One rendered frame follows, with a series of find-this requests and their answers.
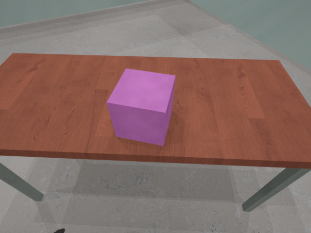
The table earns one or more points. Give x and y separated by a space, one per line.
235 112

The carton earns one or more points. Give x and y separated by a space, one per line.
141 104

